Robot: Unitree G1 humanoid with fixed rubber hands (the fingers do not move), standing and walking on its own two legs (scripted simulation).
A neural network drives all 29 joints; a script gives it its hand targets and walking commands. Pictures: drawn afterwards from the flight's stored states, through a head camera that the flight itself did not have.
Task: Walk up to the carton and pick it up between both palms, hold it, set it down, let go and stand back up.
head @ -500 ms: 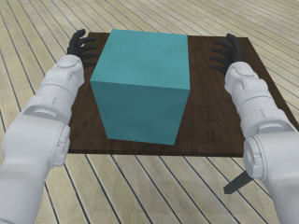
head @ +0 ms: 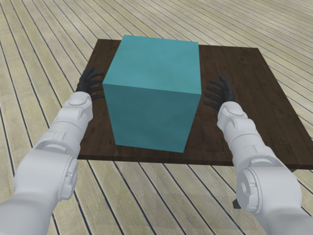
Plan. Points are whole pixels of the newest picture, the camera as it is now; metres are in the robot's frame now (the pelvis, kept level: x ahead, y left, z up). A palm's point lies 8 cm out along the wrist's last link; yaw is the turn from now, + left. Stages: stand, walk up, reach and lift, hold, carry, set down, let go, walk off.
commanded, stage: set down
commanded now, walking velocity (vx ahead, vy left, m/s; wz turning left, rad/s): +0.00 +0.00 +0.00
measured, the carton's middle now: (154, 96) +0.55 +0.00 +0.03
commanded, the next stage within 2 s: none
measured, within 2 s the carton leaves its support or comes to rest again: neither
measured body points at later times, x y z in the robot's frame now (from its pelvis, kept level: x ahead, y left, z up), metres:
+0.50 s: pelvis +0.00 +0.01 +0.00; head +0.03 +0.02 +0.45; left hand +0.42 +0.21 +0.08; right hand +0.39 -0.21 +0.09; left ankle +0.00 +0.15 -0.73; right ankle +0.08 -0.10 -0.73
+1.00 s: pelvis +0.01 +0.02 +0.00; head +0.06 +0.02 +0.45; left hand +0.34 +0.22 +0.01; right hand +0.33 -0.22 +0.01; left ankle +0.00 +0.15 -0.73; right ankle +0.08 -0.10 -0.73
